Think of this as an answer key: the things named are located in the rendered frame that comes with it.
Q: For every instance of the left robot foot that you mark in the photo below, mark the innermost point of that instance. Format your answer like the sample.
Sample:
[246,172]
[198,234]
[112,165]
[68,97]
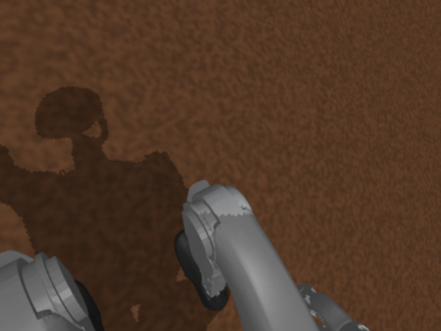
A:
[93,311]

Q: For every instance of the right robot hand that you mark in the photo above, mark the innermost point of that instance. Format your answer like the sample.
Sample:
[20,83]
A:
[325,308]

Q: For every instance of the right robot foot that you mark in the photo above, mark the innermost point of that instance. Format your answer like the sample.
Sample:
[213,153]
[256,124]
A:
[192,271]

